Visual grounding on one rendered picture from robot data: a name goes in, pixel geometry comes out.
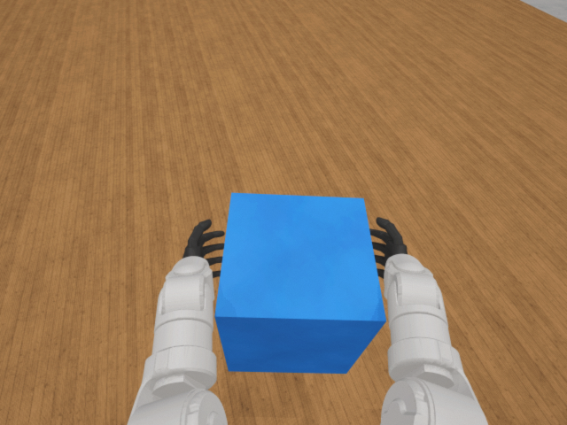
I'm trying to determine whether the robot right upper arm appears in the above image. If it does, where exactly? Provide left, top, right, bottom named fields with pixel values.
left=380, top=377, right=488, bottom=425

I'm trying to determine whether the robot right forearm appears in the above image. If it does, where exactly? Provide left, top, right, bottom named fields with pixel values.
left=384, top=254, right=480, bottom=406

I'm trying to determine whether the right robot hand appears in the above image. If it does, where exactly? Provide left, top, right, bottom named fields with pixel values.
left=369, top=217, right=408, bottom=279

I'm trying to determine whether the robot left forearm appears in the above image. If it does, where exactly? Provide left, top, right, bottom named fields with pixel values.
left=127, top=256, right=217, bottom=425

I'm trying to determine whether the carton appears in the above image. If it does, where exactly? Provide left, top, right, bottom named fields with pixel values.
left=214, top=193, right=386, bottom=374

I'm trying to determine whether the robot left upper arm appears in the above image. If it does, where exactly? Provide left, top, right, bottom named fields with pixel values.
left=128, top=389, right=228, bottom=425

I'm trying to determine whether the left robot hand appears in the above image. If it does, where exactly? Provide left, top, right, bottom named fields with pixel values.
left=183, top=220, right=225, bottom=278

